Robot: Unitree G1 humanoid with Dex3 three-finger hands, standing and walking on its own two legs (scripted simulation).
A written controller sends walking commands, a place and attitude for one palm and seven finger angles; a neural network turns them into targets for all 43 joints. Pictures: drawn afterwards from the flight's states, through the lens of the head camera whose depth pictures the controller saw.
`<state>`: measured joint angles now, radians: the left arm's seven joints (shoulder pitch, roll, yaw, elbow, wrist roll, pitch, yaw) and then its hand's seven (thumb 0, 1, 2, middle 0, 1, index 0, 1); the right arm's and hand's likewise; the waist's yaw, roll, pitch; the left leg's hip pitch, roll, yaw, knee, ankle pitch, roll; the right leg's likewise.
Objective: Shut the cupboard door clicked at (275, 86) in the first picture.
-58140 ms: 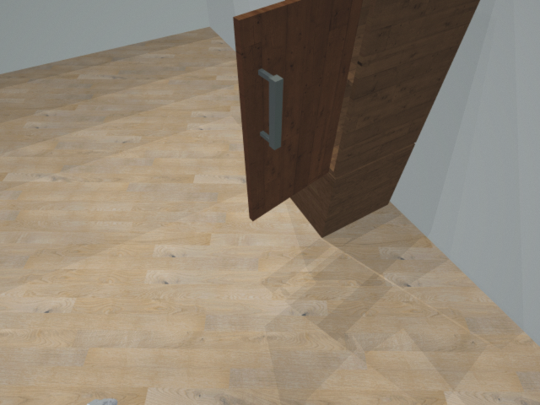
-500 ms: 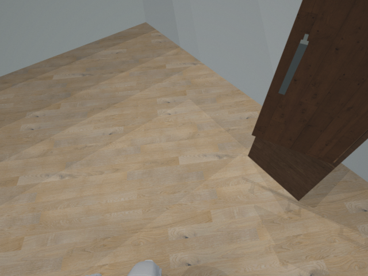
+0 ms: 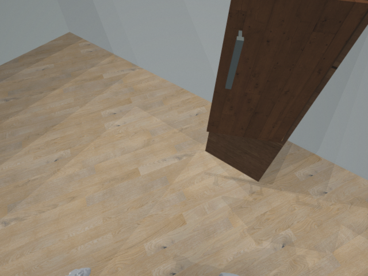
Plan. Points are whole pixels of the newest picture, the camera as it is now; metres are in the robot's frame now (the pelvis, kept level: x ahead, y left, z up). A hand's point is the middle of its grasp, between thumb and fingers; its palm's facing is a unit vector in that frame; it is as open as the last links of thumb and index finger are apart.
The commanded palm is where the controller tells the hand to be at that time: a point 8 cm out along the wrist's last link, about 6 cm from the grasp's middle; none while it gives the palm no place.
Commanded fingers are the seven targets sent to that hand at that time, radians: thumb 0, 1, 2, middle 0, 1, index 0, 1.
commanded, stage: turn to face it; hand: left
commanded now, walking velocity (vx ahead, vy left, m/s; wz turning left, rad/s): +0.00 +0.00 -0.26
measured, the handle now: (233, 61) +0.71 -0.12 +0.06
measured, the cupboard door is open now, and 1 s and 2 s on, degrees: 25 25 25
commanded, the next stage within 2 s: take the last steps up to it in 0.06 s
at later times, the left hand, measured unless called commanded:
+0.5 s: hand out of the picture +0.11 +0.16 -0.19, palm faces -0.11 -0.98 -0.14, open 7.4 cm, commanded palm none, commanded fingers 0.00 0.90 0.90 -0.20 -0.30 -0.20 -0.30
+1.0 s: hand (189, 198) +0.35 +0.00 -0.17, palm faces -0.27 -0.94 -0.21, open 7.4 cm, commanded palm none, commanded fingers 0.00 0.90 0.90 -0.20 -0.30 -0.20 -0.30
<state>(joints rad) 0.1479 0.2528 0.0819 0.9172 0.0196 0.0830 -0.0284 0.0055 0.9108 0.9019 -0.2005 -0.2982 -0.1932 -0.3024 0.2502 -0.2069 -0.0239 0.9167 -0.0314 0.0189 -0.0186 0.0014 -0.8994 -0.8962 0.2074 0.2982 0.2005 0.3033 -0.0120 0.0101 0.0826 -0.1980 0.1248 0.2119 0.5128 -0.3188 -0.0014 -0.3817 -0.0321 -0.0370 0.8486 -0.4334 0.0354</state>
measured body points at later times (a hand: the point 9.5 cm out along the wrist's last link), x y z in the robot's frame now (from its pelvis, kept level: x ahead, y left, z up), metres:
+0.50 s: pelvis +0.06 -0.02 -0.01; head +0.07 +0.00 +0.44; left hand +0.12 +0.21 -0.18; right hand +0.07 -0.28 -0.14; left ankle +0.06 +0.09 -0.74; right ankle -0.01 -0.13 -0.72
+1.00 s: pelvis +0.20 -0.15 -0.01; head +0.25 -0.18 +0.43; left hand +0.36 +0.05 -0.16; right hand +0.09 -0.37 -0.17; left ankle +0.12 +0.03 -0.65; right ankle +0.25 -0.25 -0.74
